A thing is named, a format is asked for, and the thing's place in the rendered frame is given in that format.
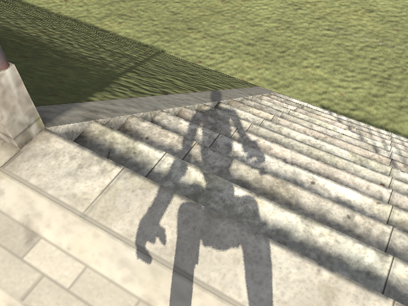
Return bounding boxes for stairs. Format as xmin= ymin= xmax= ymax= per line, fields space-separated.
xmin=74 ymin=92 xmax=408 ymax=306

